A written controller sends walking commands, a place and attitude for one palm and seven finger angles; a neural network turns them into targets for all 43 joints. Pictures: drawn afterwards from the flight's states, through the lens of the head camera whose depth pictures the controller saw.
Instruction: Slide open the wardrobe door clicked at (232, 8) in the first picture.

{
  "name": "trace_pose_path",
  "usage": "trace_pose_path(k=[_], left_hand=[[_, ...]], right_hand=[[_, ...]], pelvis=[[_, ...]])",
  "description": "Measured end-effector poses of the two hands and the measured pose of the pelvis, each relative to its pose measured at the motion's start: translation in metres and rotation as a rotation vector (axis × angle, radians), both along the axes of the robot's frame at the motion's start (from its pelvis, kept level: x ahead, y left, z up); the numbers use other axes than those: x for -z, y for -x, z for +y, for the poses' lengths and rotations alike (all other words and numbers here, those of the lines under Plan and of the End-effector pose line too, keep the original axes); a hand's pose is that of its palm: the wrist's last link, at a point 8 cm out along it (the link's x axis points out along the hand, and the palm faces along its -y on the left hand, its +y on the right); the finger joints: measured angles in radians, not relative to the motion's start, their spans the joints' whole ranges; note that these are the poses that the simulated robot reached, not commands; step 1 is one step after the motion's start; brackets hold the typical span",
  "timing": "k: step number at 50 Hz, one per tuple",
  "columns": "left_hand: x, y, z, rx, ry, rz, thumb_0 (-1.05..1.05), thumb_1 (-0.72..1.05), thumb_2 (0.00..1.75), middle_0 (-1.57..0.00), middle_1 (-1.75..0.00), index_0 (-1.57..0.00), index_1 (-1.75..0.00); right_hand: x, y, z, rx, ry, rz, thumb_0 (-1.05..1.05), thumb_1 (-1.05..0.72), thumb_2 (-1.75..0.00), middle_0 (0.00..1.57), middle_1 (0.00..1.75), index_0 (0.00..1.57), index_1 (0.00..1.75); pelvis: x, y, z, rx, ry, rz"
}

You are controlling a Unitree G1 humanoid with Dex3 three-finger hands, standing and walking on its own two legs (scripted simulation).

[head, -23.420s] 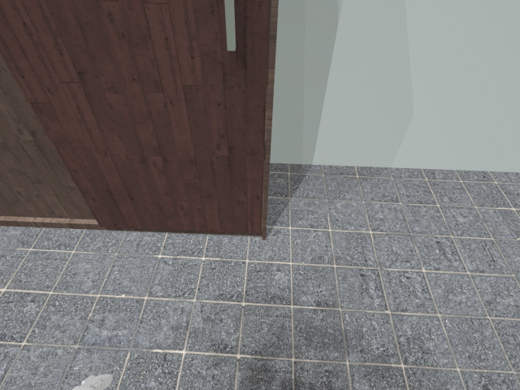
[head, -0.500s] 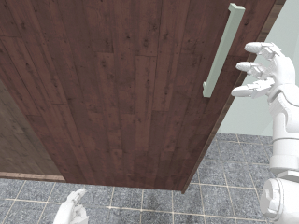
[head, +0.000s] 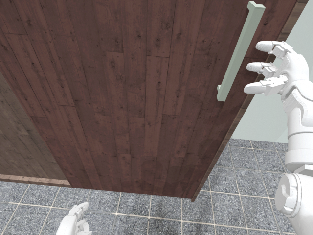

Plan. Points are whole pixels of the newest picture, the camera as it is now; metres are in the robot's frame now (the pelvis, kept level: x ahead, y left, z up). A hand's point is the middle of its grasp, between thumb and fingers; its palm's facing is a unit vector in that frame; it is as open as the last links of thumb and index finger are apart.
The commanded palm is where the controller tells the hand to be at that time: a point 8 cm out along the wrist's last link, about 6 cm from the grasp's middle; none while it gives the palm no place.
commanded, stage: move the hooked fingers beside the handle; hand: right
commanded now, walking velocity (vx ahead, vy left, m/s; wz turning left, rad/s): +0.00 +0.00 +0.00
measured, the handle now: (234, 57) +0.48 -0.13 +0.25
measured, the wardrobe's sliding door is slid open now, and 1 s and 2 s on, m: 0.00 0.00 0.00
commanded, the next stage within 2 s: feel for the door with the fingertips in 1.06 s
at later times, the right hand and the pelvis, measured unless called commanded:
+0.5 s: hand (262, 73) +0.43 -0.19 +0.25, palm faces +0.02 +1.00 -0.03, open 14.0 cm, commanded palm +0.40 -0.24 +0.25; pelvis +0.00 +0.00 +0.00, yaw +0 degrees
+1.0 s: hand (259, 77) +0.43 -0.19 +0.24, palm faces +0.02 +1.00 -0.03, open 14.0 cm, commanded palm +0.40 -0.24 +0.25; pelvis +0.00 +0.00 +0.00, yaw +0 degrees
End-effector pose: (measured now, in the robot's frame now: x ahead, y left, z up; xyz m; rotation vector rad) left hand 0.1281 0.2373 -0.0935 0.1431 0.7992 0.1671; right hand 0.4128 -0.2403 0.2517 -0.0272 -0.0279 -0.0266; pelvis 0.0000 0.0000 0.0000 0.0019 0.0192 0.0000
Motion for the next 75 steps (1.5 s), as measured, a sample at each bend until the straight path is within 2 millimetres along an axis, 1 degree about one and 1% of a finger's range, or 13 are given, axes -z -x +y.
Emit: trace_pose_path(k=[9, 13, 21, 27, 31, 40, 45, 48, 54, 57, 62, 67, 75], left_hand=[[0.004, 0.011, 0.012, -0.014, -0.019, 0.041, 0.01, 0.91, 0.9, -0.2, -0.3, -0.2, -0.3], [0.0, 0.005, 0.013, -0.005, -0.031, 0.021, 0.01, 0.91, 0.9, -0.2, -0.3, -0.2, -0.3], [-0.006, -0.015, 0.004, 0.022, -0.019, -0.039, 0.01, 0.91, 0.9, -0.2, -0.3, -0.2, -0.3], [-0.006, -0.019, -0.001, 0.027, 0.001, -0.043, 0.01, 0.91, 0.9, -0.2, -0.3, -0.2, -0.3], [-0.004, -0.016, -0.002, 0.028, -0.001, -0.027, 0.01, 0.91, 0.9, -0.2, -0.3, -0.2, -0.3], [-0.002, -0.013, -0.003, 0.033, -0.009, -0.004, 0.01, 0.91, 0.9, -0.2, -0.3, -0.2, -0.3], [0.0, -0.013, -0.002, 0.024, -0.004, 0.004, 0.01, 0.91, 0.9, -0.2, -0.3, -0.2, -0.3], [-0.001, -0.011, -0.002, 0.016, -0.004, -0.001, 0.01, 0.91, 0.9, -0.2, -0.3, -0.2, -0.3], [-0.006, -0.011, -0.002, 0.017, -0.012, -0.012, 0.01, 0.91, 0.9, -0.2, -0.3, -0.2, -0.3], [-0.006, -0.015, -0.002, 0.026, -0.01, -0.016, 0.01, 0.91, 0.9, -0.2, -0.3, -0.2, -0.3], [-0.006, -0.02, -0.004, 0.038, -0.008, -0.024, 0.01, 0.91, 0.9, -0.2, -0.3, -0.2, -0.3], [-0.009, -0.023, -0.007, 0.053, -0.018, -0.037, 0.01, 0.91, 0.9, -0.2, -0.3, -0.2, -0.3], [-0.008, -0.023, -0.014, 0.056, -0.003, -0.044, 0.01, 0.91, 0.9, -0.2, -0.3, -0.2, -0.3]], right_hand=[[0.011, 0.012, -0.007, -0.014, 0.001, -0.003, -0.02, 0.5, -0.3, 0.32, 1.21, 0.31, 1.2], [0.013, 0.015, -0.006, -0.007, 0.016, -0.003, -0.02, 0.5, -0.3, 0.31, 1.21, 0.31, 1.2], [-0.006, 0.011, 0.002, -0.022, -0.002, -0.039, -0.02, 0.5, -0.3, 0.3, 1.2, 0.3, 1.2], [0.008, 0.005, -0.002, -0.002, 0.01, 0.043, -0.02, 0.5, -0.3, 0.3, 1.2, 0.3, 1.2], [0.014, 0.008, -0.002, -0.006, 0.015, 0.017, -0.02, 0.5, -0.3, 0.3, 1.2, 0.3, 1.2], [-0.008, 0.009, 0.003, -0.035, 0.015, -0.049, -0.02, 0.5, -0.3, 0.3, 1.2, 0.3, 1.2], [0.01, 0.001, 0.003, -0.022, -0.003, 0.057, -0.02, 0.5, -0.3, 0.3, 1.2, 0.3, 1.2], [0.015, 0.003, 0.002, -0.01, 0.001, 0.031, -0.02, 0.5, -0.3, 0.3, 1.2, 0.31, 1.2], [-0.005, 0.015, -0.005, -0.01, 0.012, -0.092, -0.02, 0.5, -0.3, 0.3, 1.2, 0.31, 1.2], [-0.01, 0.019, -0.008, -0.019, 0.013, -0.075, -0.02, 0.5, -0.3, 0.3, 1.2, 0.3, 1.2], [0.008, 0.021, -0.013, -0.012, 0.006, 0.046, -0.02, 0.5, -0.3, 0.3, 1.2, 0.3, 1.2], [0.019, 0.023, -0.002, -0.028, 0.006, 0.021, -0.02, 0.5, -0.3, 0.3, 1.2, 0.3, 1.2], [-0.001, 0.012, 0.024, -0.055, -0.015, -0.043, -0.02, 0.51, -0.3, 0.3, 1.2, 0.3, 1.2]], pelvis=[[0.0, -0.002, 0.001, 0.001, -0.003, -0.002], [0.0, -0.001, 0.001, 0.007, -0.004, -0.008], [0.0, -0.001, 0.0, 0.01, -0.003, -0.008], [0.0, -0.001, 0.0, 0.007, -0.002, 0.003], [0.0, -0.002, -0.001, 0.006, -0.002, 0.001], [0.0, -0.005, -0.003, 0.013, -0.006, -0.007], [0.0, -0.004, -0.004, 0.008, -0.004, 0.005], [0.0, -0.004, -0.004, 0.0, -0.003, 0.005], [-0.001, -0.006, -0.003, -0.002, -0.006, -0.011], [-0.001, -0.006, -0.004, 0.001, -0.008, -0.015], [0.0, -0.002, -0.005, 0.01, -0.006, -0.01], [0.0, 0.002, -0.005, 0.015, -0.004, -0.011], [-0.001, 0.001, -0.005, 0.01, -0.005, -0.013]])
